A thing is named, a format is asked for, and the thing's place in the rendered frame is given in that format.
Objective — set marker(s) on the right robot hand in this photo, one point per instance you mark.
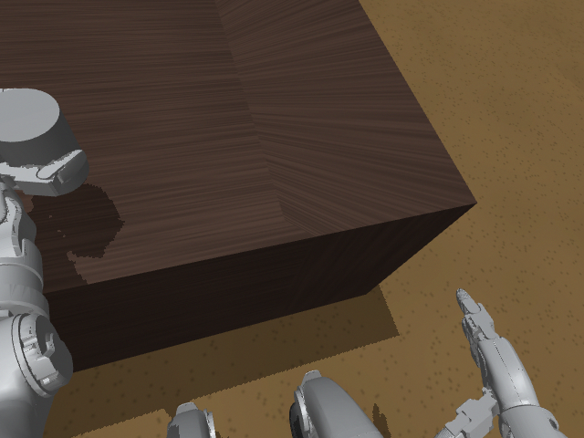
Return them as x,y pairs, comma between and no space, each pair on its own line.
505,379

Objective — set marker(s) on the left robot arm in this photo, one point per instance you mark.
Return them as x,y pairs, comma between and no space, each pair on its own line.
34,362

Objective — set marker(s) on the can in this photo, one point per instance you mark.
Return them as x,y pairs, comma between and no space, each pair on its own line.
34,130

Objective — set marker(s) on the right robot arm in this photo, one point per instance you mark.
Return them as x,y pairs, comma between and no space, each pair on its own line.
528,421

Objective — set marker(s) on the left robot hand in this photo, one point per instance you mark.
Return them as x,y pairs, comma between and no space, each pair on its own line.
41,179

